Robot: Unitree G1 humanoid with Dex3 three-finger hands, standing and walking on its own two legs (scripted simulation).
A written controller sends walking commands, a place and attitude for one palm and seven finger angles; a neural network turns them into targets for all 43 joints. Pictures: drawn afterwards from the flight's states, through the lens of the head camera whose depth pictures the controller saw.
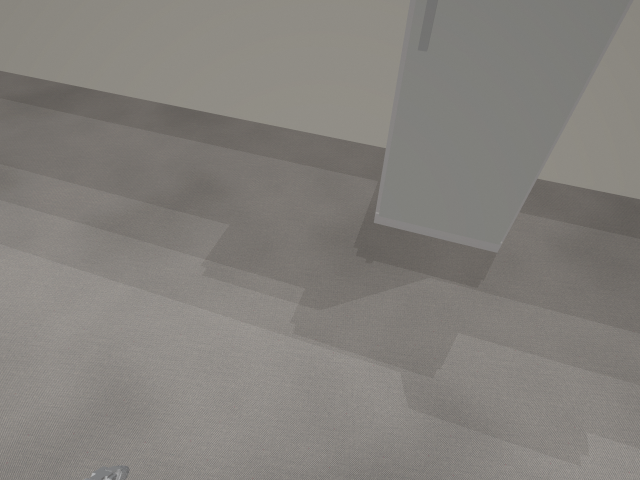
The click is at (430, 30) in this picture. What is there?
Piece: fridge door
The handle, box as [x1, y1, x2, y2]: [418, 0, 437, 51]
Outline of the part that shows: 437,0 427,0 418,46 419,50 426,51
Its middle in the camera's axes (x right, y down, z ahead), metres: +0.30 -0.69 +0.97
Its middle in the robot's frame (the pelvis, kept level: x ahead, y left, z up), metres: +1.22 -0.23 +0.24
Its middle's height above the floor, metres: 1.01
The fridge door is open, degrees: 0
